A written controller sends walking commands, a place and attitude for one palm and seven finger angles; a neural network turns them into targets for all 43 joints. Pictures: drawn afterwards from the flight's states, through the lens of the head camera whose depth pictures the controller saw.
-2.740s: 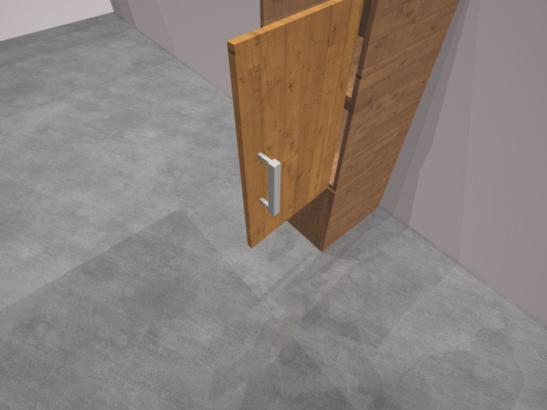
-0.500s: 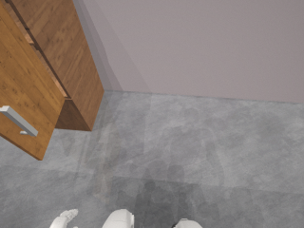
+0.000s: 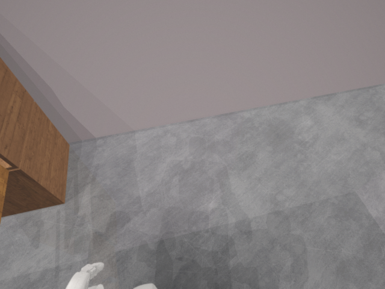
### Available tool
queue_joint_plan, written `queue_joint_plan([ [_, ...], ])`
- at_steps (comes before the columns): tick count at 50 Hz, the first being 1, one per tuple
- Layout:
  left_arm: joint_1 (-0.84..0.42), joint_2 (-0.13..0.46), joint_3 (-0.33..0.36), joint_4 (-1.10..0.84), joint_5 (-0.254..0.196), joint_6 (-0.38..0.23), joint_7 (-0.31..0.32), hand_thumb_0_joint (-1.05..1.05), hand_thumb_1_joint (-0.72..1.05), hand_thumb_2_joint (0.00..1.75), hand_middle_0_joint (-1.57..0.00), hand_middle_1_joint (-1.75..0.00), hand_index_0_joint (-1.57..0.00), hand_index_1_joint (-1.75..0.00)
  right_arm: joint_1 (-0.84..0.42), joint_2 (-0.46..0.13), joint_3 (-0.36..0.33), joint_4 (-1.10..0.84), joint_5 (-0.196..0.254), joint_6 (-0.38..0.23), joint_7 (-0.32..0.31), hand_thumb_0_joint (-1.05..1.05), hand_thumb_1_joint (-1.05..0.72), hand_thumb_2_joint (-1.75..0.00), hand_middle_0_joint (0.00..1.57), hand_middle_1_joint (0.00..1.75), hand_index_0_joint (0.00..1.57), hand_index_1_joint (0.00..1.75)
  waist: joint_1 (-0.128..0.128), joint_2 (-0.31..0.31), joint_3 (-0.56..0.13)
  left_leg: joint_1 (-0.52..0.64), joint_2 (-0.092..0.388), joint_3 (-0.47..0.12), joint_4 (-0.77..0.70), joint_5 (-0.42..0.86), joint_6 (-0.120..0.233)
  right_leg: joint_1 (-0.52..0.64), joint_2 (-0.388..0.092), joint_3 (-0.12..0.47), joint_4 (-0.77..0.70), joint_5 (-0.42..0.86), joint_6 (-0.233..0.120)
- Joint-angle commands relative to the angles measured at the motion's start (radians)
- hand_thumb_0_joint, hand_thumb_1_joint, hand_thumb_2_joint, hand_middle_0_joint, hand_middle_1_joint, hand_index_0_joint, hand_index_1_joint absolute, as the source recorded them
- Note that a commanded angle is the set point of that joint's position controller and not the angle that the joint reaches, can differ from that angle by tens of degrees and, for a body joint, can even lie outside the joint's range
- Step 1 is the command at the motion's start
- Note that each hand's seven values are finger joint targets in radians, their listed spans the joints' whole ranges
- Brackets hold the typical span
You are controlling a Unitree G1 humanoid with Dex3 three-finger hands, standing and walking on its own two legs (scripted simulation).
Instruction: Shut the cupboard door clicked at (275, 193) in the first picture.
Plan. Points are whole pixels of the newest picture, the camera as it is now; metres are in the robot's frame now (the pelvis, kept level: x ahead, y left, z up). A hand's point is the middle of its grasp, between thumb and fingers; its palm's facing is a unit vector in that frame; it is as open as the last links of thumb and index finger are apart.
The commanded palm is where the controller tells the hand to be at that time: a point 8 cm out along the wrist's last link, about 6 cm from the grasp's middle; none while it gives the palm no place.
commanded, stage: walk around to get in front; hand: left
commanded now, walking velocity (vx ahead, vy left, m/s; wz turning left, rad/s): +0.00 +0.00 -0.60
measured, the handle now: out of the picture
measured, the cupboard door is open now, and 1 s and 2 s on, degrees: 94 94 94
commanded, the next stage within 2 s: none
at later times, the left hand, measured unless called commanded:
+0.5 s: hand (124, 275) +0.16 +0.18 -0.15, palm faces -0.27 -0.94 -0.20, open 7.4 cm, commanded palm none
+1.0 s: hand (165, 251) +0.22 +0.09 -0.17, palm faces -0.56 -0.81 -0.19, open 7.4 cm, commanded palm none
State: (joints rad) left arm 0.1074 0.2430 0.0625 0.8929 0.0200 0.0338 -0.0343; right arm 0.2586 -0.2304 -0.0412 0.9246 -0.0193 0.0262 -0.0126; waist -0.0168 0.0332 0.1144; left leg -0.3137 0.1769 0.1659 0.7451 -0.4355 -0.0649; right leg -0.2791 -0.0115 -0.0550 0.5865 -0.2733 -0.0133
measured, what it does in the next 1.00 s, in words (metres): steps on the spot, turning right: left foot, then right foot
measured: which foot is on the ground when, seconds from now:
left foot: up 0.00-0.26, down 0.28-0.60, up 0.62-0.90, down 0.92-1.00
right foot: down 0.00-0.28, up 0.30-0.60, down 0.62-0.92, up 0.94-1.00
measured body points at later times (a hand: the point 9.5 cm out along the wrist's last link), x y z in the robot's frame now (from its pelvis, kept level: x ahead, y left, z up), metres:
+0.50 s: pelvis +0.01 +0.00 +0.02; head +0.07 +0.00 +0.46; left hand +0.17 +0.22 -0.13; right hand +0.01 -0.26 -0.12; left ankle +0.05 +0.12 -0.72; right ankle -0.05 -0.12 -0.67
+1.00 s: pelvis +0.03 -0.03 +0.01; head +0.09 -0.04 +0.45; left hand +0.25 +0.13 -0.15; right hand -0.05 -0.29 -0.12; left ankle +0.10 +0.06 -0.72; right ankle -0.07 -0.12 -0.68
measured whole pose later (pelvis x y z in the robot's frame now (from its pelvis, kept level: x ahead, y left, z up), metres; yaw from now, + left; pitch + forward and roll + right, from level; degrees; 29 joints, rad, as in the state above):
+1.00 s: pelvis +0.03 -0.03 +0.01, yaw -37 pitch +1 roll -1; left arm 0.15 0.25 0.07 0.91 0.02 0.07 -0.02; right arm 0.18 -0.21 -0.02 0.88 -0.03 0.00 -0.02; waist 0.01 -0.04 0.09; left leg -0.33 0.07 0.07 0.61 -0.30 0.00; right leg -0.42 0.06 0.07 0.91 -0.50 0.02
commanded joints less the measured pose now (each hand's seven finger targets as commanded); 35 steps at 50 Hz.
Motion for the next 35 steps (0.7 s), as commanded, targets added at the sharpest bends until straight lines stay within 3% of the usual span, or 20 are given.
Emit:
queue_joint_plan([
  [1,0.134,0.216,0.063,-0.025,0.001,-0.015,0.051,0.0,0.9,0.9,-0.2,-0.3,-0.2,-0.3,-0.097,-0.107,-0.032,-0.113,0.009,0.002,-0.031,0.0,-0.9,-0.9,0.2,0.3,0.2,0.3,0.073,-0.337,-0.149,-0.33,-0.061,-0.16,0.403,-0.134,-0.011,0.27,-0.298,0.388,-0.185,0.644,-0.214],
  [3,0.059,0.175,0.055,-0.056,0.004,-0.012,0.056,0.0,0.9,0.9,-0.2,-0.3,-0.2,-0.3,-0.086,-0.1,-0.034,-0.091,0.009,0.003,-0.022,0.0,-0.9,-0.9,0.2,0.3,0.2,0.3,0.034,-0.234,-0.152,-0.255,-0.067,-0.159,0.363,-0.045,-0.016,0.196,-0.236,0.311,-0.175,0.57,-0.185],
  [5,0.055,0.179,0.053,-0.064,0.006,-0.015,0.053,0.0,0.9,0.9,-0.2,-0.3,-0.2,-0.3,-0.086,-0.08,-0.031,-0.085,0.01,0.005,-0.016,0.0,-0.9,-0.9,0.2,0.3,0.2,0.3,0.028,-0.18,-0.155,-0.192,-0.097,-0.139,0.265,-0.014,-0.021,0.152,-0.211,0.311,-0.179,0.54,-0.18],
  [10,0.042,0.191,0.06,-0.068,0.008,-0.006,0.045,0.0,0.9,0.9,-0.2,-0.3,-0.2,-0.3,-0.056,-0.079,-0.032,-0.087,0.016,-0.007,-0.02,0.0,-0.9,-0.9,0.2,0.3,0.2,0.3,0.013,-0.187,-0.155,-0.041,-0.151,-0.123,-0.016,0.049,-0.006,0.071,-0.175,0.384,-0.164,0.409,-0.161],
  [12,0.006,0.173,0.056,-0.072,0.0,0.0,0.041,0.0,0.9,0.9,-0.2,-0.3,-0.2,-0.3,0.018,-0.094,-0.032,-0.064,0.016,-0.018,-0.027,0.0,-0.9,-0.9,0.2,0.3,0.2,0.3,-0.031,-0.174,-0.158,0.126,-0.149,-0.127,-0.229,0.186,0.005,-0.035,-0.133,0.379,-0.109,0.318,-0.102],
  [13,0.011,0.131,0.047,-0.084,-0.005,0.005,0.037,0.0,0.9,0.9,-0.2,-0.3,-0.2,-0.3,0.049,-0.139,-0.04,-0.061,0.009,-0.028,-0.03,0.0,-0.9,-0.9,0.2,0.3,0.2,0.3,-0.041,-0.03,-0.172,0.228,-0.042,-0.25,-0.37,0.185,0.045,-0.148,-0.05,0.323,-0.018,0.148,-0.05],
  [14,0.049,0.074,0.035,-0.103,-0.015,0.009,0.025,0.0,0.9,0.9,-0.2,-0.3,-0.2,-0.3,0.07,-0.249,-0.057,-0.069,-0.01,-0.037,-0.033,0.0,-0.9,-0.9,0.2,0.3,0.2,0.3,-0.037,0.28,-0.186,0.299,0.232,-0.534,-0.472,0.249,0.16,-0.296,0.084,0.162,0.213,-0.21,0.014],
  [15,0.019,0.103,0.038,-0.125,-0.006,0.004,0.017,0.0,0.9,0.9,-0.2,-0.3,-0.2,-0.3,0.08,-0.278,-0.06,-0.087,-0.014,-0.034,-0.038,0.0,-0.9,-0.9,0.2,0.3,0.2,0.3,-0.046,0.213,-0.164,0.182,0.358,-0.611,-0.499,0.283,0.258,-0.283,0.053,0.11,0.44,-0.364,0.032],
  [16,0.006,0.114,0.047,-0.104,0.01,0.006,0.012,0.0,0.9,0.9,-0.2,-0.3,-0.2,-0.3,0.051,-0.245,-0.049,-0.084,-0.019,-0.041,-0.036,0.0,-0.9,-0.9,0.2,0.3,0.2,0.3,-0.029,0.162,-0.149,0.134,0.307,-0.562,-0.493,0.318,0.251,-0.277,0.029,0.131,0.561,-0.332,0.037],
  [18,0.027,0.099,0.049,-0.083,0.006,0.006,-0.004,0.0,0.9,0.9,-0.2,-0.3,-0.2,-0.3,-0.052,-0.196,-0.033,-0.118,-0.016,-0.042,-0.038,0.0,-0.9,-0.9,0.2,0.3,0.2,0.3,0.02,0.164,-0.125,0.133,0.209,-0.353,-0.436,0.448,0.213,-0.292,-0.016,0.093,0.594,-0.244,0.056],
  [20,0.019,0.071,0.038,-0.083,0.002,0.014,-0.01,0.0,0.9,0.9,-0.2,-0.3,-0.2,-0.3,-0.037,-0.181,-0.03,-0.112,-0.017,-0.037,-0.036,0.0,-0.9,-0.9,0.2,0.3,0.2,0.3,0.014,0.145,-0.138,0.183,0.154,-0.207,-0.395,0.577,0.184,-0.264,-0.019,0.043,0.505,-0.213,0.068],
  [23,-0.009,0.054,0.025,-0.094,0.001,0.011,-0.013,0.0,0.9,0.9,-0.2,-0.3,-0.2,-0.3,0.015,-0.193,-0.04,-0.089,-0.016,-0.032,-0.03,0.0,-0.9,-0.9,0.2,0.3,0.2,0.3,-0.016,0.177,-0.164,0.221,0.152,-0.121,-0.345,0.663,0.174,-0.176,-0.009,-0.018,0.301,-0.205,0.061],
  [25,-0.021,0.054,0.021,-0.094,-0.001,0.006,-0.013,0.0,0.9,0.9,-0.2,-0.3,-0.2,-0.3,0.03,-0.211,-0.049,-0.079,-0.014,-0.028,-0.024,0.0,-0.9,-0.9,0.2,0.3,0.2,0.3,-0.027,0.194,-0.172,0.221,0.162,-0.108,-0.32,0.664,0.168,-0.121,0.007,-0.045,0.194,-0.197,0.051],
  [28,0.054,0.08,0.026,-0.073,0.001,-0.003,-0.008,0.0,0.9,0.9,-0.2,-0.3,-0.2,-0.3,0.002,-0.223,-0.059,-0.084,-0.007,-0.019,-0.015,0.0,-0.9,-0.9,0.2,0.3,0.2,0.3,0.015,0.161,-0.18,0.146,0.145,-0.051,-0.211,0.547,0.106,0.056,0.025,-0.07,-0.059,0.001,0.025],
  [29,0.111,0.127,0.037,-0.055,0.003,-0.009,-0.002,0.0,0.9,0.9,-0.2,-0.3,-0.2,-0.3,-0.014,-0.207,-0.059,-0.093,0.0,-0.017,-0.013,0.0,-0.9,-0.9,0.2,0.3,0.2,0.3,0.048,0.07,-0.195,0.041,0.108,-0.027,-0.101,0.428,0.06,0.198,-0.026,0.0,-0.163,0.146,-0.003],
  [30,0.163,0.24,0.059,-0.039,0.014,-0.018,0.014,0.0,0.9,0.9,-0.2,-0.3,-0.2,-0.3,-0.032,-0.126,-0.043,-0.13,0.009,-0.015,-0.008,0.0,-0.9,-0.9,0.2,0.3,0.2,0.3,0.074,-0.268,-0.198,-0.216,-0.027,0.067,0.112,0.035,-0.006,0.367,-0.284,0.333,-0.234,0.422,-0.096],
  [31,0.219,0.29,0.065,-0.025,-0.001,-0.015,0.026,0.0,0.9,0.9,-0.2,-0.3,-0.2,-0.3,-0.108,-0.123,-0.03,-0.162,0.011,-0.004,-0.015,0.0,-0.9,-0.9,0.2,0.3,0.2,0.3,0.129,-0.329,-0.187,-0.277,-0.084,-0.053,0.288,-0.243,-0.012,0.285,-0.402,0.449,-0.241,0.602,-0.203],
  [32,0.192,0.26,0.067,-0.029,0.002,-0.013,0.037,0.0,0.9,0.9,-0.2,-0.3,-0.2,-0.3,-0.121,-0.118,-0.032,-0.151,0.011,0.002,-0.024,0.0,-0.9,-0.9,0.2,0.3,0.2,0.3,0.108,-0.311,-0.166,-0.311,-0.074,-0.144,0.375,-0.19,-0.002,0.245,-0.349,0.437,-0.239,0.486,-0.22],
  [33,0.132,0.229,0.067,-0.038,0.003,-0.009,0.046,0.0,0.9,0.9,-0.2,-0.3,-0.2,-0.3,-0.116,-0.126,-0.034,-0.135,0.01,0.002,-0.026,0.0,-0.9,-0.9,0.2,0.3,0.2,0.3,0.081,-0.329,-0.162,-0.331,-0.063,-0.161,0.407,-0.128,-0.003,0.246,-0.305,0.416,-0.222,0.458,-0.215],
  [35,0.065,0.18,0.051,-0.066,0.003,-0.011,0.049,0.0,0.9,0.9,-0.2,-0.3,-0.2,-0.3,-0.107,-0.117,-0.033,-0.107,0.009,0.0,-0.02,0.0,-0.9,-0.9,0.2,0.3,0.2,0.3,0.044,-0.237,-0.148,-0.263,-0.069,-0.156,0.361,-0.039,-0.017,0.18,-0.236,0.314,-0.192,0.518,-0.185],
])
